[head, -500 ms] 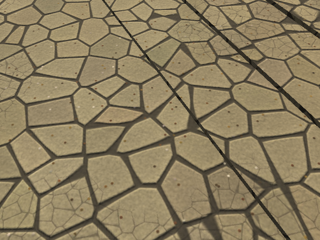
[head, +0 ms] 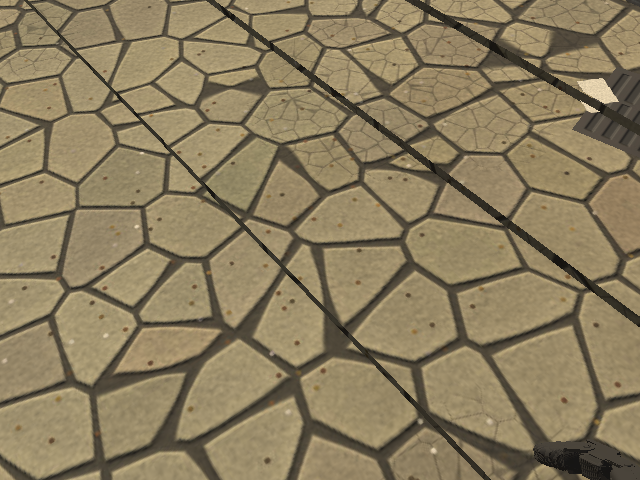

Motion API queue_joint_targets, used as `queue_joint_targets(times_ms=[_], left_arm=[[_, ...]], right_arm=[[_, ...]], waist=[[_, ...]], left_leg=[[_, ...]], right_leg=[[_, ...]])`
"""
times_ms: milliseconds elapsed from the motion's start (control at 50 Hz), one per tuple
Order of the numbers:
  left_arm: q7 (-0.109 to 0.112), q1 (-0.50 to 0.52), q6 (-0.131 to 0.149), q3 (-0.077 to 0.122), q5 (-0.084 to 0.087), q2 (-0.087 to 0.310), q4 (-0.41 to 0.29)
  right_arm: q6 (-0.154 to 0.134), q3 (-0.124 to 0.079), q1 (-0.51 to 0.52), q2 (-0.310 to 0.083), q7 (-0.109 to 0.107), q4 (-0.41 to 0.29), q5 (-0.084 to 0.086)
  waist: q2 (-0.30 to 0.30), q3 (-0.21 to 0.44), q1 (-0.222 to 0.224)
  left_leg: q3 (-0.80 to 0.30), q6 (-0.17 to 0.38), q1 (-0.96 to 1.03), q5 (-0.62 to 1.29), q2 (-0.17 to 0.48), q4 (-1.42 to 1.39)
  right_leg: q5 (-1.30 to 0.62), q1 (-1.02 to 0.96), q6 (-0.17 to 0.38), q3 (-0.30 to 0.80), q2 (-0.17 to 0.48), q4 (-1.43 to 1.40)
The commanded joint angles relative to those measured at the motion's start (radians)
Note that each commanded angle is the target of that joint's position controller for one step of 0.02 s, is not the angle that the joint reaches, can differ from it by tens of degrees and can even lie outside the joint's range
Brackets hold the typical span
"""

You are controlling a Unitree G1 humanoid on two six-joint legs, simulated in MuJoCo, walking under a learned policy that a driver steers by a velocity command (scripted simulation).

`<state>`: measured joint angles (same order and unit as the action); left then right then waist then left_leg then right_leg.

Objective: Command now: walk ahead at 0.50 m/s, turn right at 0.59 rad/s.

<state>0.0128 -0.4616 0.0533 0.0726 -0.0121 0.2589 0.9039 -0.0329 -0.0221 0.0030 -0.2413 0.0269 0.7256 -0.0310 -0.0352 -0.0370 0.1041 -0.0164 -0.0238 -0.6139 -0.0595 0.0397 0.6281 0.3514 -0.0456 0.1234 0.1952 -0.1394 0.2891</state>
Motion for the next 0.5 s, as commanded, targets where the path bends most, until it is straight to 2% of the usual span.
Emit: queue_joint_targets(times_ms=[20,40,60,80,100,120,140,160,180,220,260,300,360,400,460,500], left_arm=[[0.008,0.050,0.014,0.041,-0.004,0.190,-0.068],[-0.002,0.072,0.019,0.043,-0.001,0.199,-0.075],[-0.013,0.086,0.028,0.036,0.009,0.174,-0.088],[-0.016,0.034,0.032,0.009,0.033,0.064,-0.125],[-0.013,-0.051,0.023,0.010,0.029,0.087,-0.147],[-0.006,-0.022,0.003,0.014,-0.002,0.134,-0.108],[-0.018,0.050,-0.004,0.013,-0.012,0.130,-0.109],[-0.027,0.076,-0.010,0.010,-0.012,0.109,-0.117],[-0.037,0.094,-0.020,0.009,-0.023,0.100,-0.127],[-0.052,0.096,-0.041,0.005,-0.026,0.087,-0.134],[-0.062,0.151,-0.047,0.000,-0.026,0.077,-0.161],[-0.067,0.211,-0.044,-0.006,-0.028,0.066,-0.185],[-0.073,0.300,-0.035,-0.021,-0.026,0.046,-0.209],[-0.078,0.367,-0.030,-0.036,-0.027,0.026,-0.226],[-0.078,0.453,-0.025,-0.045,-0.028,0.032,-0.254],[-0.070,0.458,-0.019,-0.044,-0.034,0.043,-0.259]], right_arm=[[-0.034,-0.031,-0.034,-0.130,-0.013,-0.068,0.008],[-0.043,-0.044,-0.169,-0.159,-0.025,-0.028,0.009],[-0.056,-0.057,-0.319,-0.195,-0.040,-0.004,-0.004],[-0.055,-0.073,-0.429,-0.280,-0.056,-0.010,-0.033],[-0.038,-0.084,-0.363,-0.303,-0.047,-0.014,-0.022],[-0.028,-0.066,-0.268,-0.197,-0.041,-0.038,-0.011],[-0.027,-0.046,-0.217,-0.118,-0.038,-0.043,-0.002],[-0.029,-0.038,-0.202,-0.096,-0.037,-0.034,-0.006],[-0.036,-0.036,-0.221,-0.097,-0.039,-0.014,-0.003],[-0.058,-0.040,-0.256,-0.107,-0.032,0.010,0.006],[-0.075,-0.043,-0.285,-0.115,-0.024,0.027,0.013],[-0.081,-0.045,-0.312,-0.119,-0.020,0.045,0.011],[-0.080,-0.043,-0.334,-0.120,-0.013,0.068,0.009],[-0.077,-0.044,-0.349,-0.126,-0.012,0.082,0.013],[-0.067,-0.048,-0.412,-0.153,-0.015,0.113,0.015],[-0.054,-0.050,-0.442,-0.171,-0.018,0.136,0.015]], waist=[[0.129,0.035,-0.098],[0.101,0.106,-0.158],[0.056,0.206,-0.228],[-0.115,0.354,-0.228],[-0.307,0.412,-0.140],[-0.106,0.235,-0.112],[0.005,0.110,-0.118],[0.009,0.054,-0.102],[-0.034,0.025,-0.095],[-0.063,0.027,-0.086],[-0.057,0.027,-0.089],[-0.046,0.019,-0.096],[-0.045,-0.001,-0.108],[-0.058,-0.005,-0.123],[-0.059,-0.021,-0.150],[-0.065,-0.019,-0.147]], left_leg=[[0.012,0.045,0.213,-0.064,-0.063,-0.105],[0.024,0.064,0.388,-0.055,-0.080,-0.147],[-0.059,0.097,0.628,-0.076,0.019,-0.173],[-0.375,0.154,0.874,-0.200,0.305,-0.195],[-0.788,0.250,0.905,-0.249,0.427,-0.332],[-0.682,0.242,0.746,-0.395,0.391,-0.345],[-0.507,0.222,0.602,-0.382,0.329,-0.369],[-0.380,0.195,0.514,-0.289,0.280,-0.401],[-0.287,0.184,0.464,-0.196,0.249,-0.421],[-0.179,0.180,0.436,-0.049,0.228,-0.443],[-0.114,0.197,0.454,0.042,0.233,-0.466],[-0.062,0.208,0.477,0.079,0.228,-0.484],[0.034,0.194,0.488,0.117,0.188,-0.496],[0.089,0.182,0.477,0.146,0.172,-0.490],[0.089,0.178,0.534,0.191,0.204,-0.474],[0.086,0.174,0.601,0.305,0.224,-0.419]], right_leg=[[-0.848,0.050,0.040,0.154,0.249,0.133],[-0.913,0.079,0.018,0.133,0.210,0.282],[-0.761,0.201,-0.002,0.102,0.151,0.500],[-0.222,0.409,-0.027,-0.006,0.052,0.807],[0.197,0.601,-0.033,-0.066,-0.011,0.977],[0.110,0.664,-0.032,-0.064,0.083,1.041],[0.030,0.655,-0.039,-0.083,0.117,1.001],[-0.003,0.632,-0.045,-0.093,0.146,0.951],[-0.013,0.618,-0.052,-0.100,0.170,0.918],[-0.037,0.602,-0.060,-0.120,0.181,0.908],[-0.082,0.655,-0.067,-0.119,0.192,0.884],[-0.138,0.708,-0.076,-0.109,0.192,0.826],[-0.239,0.705,-0.089,-0.133,0.184,0.637],[-0.286,0.635,-0.091,-0.192,0.182,0.501],[-0.248,0.586,-0.070,-0.248,0.178,0.377],[-0.172,0.551,-0.045,-0.274,0.159,0.316]])
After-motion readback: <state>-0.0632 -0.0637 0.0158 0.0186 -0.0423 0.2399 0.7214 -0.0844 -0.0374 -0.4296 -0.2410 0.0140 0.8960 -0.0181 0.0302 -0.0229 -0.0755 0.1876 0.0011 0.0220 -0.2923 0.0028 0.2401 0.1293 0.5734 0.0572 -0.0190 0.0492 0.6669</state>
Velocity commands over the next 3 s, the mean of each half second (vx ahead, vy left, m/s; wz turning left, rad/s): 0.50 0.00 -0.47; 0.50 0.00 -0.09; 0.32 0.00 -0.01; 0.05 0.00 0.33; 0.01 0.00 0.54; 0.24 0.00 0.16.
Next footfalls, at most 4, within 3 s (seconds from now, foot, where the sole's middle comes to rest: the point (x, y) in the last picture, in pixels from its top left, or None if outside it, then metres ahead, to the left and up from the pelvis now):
0.06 left None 0.22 0.12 -0.77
0.52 right None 0.40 -0.16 -0.76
0.98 left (372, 359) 0.70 0.02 -0.74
1.42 right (477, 327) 0.79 -0.21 -0.74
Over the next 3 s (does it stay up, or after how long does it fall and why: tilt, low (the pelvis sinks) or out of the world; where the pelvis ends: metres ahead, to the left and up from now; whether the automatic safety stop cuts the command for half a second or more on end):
stays up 0.80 -0.10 0.04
